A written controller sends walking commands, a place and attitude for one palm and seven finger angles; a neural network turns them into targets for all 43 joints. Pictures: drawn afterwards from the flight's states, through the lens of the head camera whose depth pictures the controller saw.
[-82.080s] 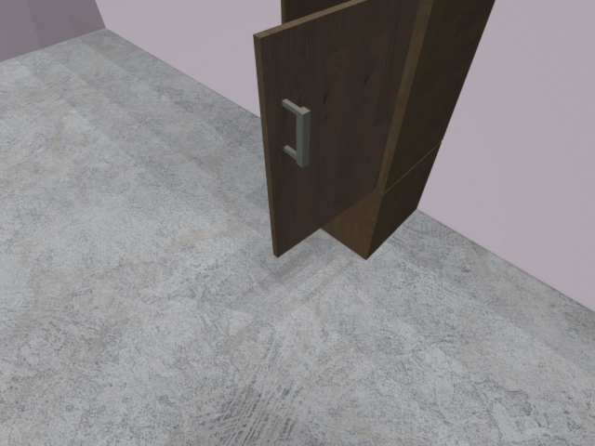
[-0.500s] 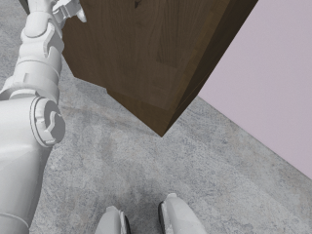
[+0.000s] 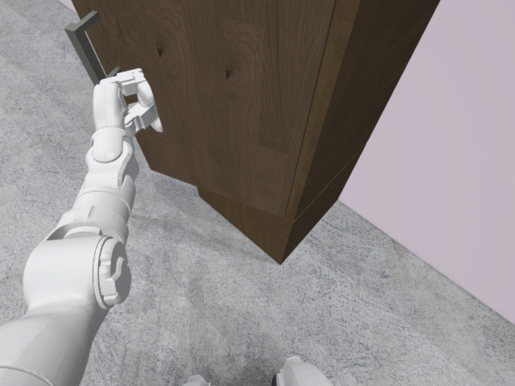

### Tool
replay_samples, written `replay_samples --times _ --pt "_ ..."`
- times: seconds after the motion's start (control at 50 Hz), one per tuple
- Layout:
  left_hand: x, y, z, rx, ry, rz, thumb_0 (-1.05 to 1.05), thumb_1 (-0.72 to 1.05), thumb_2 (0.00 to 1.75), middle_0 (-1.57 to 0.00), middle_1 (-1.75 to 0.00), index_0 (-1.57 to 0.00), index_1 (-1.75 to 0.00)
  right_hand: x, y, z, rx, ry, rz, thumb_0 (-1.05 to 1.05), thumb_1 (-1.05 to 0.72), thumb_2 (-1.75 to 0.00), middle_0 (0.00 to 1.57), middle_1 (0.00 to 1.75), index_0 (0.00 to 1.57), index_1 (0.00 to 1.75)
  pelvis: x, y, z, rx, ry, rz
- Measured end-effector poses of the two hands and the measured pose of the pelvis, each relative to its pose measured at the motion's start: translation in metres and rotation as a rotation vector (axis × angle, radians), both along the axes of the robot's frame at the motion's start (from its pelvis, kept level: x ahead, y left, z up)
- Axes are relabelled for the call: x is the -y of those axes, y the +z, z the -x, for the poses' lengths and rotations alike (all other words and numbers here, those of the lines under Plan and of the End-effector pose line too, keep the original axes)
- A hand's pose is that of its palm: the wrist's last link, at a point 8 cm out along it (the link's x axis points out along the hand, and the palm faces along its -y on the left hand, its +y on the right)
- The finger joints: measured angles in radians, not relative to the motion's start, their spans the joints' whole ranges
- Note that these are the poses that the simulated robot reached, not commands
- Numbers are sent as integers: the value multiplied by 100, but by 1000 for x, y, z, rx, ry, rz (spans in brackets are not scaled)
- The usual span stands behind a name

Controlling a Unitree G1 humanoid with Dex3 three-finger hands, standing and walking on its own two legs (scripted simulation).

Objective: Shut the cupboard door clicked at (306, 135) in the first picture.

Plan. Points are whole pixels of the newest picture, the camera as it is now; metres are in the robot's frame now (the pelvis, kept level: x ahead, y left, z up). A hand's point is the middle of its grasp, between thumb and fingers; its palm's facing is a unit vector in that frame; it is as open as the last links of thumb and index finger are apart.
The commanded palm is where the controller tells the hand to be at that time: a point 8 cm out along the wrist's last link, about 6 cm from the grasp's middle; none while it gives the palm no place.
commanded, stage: pull the fist back off the door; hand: left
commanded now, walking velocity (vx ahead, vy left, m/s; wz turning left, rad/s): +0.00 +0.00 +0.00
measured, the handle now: (97, 54) +0.66 +0.21 +0.11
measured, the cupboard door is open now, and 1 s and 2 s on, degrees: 20 20 20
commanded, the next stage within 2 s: draw the hand back to the body in 0.24 s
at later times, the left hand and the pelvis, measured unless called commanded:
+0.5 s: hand (157, 119) +0.48 +0.09 +0.12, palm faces +0.08 -1.00 +0.02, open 3.1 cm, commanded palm +0.42 +0.16 +0.12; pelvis -0.01 +0.01 +0.00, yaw -1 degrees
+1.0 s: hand (67, 222) +0.32 +0.18 +0.15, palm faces +0.10 -0.98 -0.16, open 3.0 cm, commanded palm +0.28 +0.23 +0.17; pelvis -0.01 +0.01 +0.03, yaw +1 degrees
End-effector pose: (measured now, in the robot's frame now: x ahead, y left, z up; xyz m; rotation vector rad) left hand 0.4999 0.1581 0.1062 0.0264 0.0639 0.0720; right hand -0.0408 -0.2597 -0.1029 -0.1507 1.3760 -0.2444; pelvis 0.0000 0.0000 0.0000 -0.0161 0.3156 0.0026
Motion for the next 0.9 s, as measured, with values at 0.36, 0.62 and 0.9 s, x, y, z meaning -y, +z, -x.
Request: replay_samples --times 0.36,0.62,0.9 --pt "23 7 33 30 -32 6 1 90 90 -130 -150 -130 -150 -19 -10 -59 197 50 -5 1 -91 -90 20 30 20 30 -13 0 12 58 12 -4" --pt "-27 11 82 102 18 -25 1 90 90 -130 -150 -130 -150 -29 -5 -49 200 -3 -54 1 -91 -90 20 30 21 30 -13 11 1 119 -35 -11" --pt "-57 51 174 140 -39 -36 1 90 90 -127 -146 -126 -146 -22 44 -174 585 141 14 2 -91 -90 20 30 20 30 -14 26 8 267 12 -10"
